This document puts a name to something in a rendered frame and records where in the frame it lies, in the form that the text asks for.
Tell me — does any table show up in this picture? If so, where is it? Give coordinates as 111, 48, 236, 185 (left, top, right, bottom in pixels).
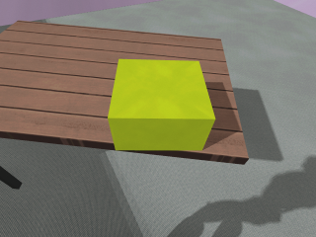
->
0, 20, 249, 190

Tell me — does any carton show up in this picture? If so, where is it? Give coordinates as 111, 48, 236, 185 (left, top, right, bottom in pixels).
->
108, 59, 215, 151

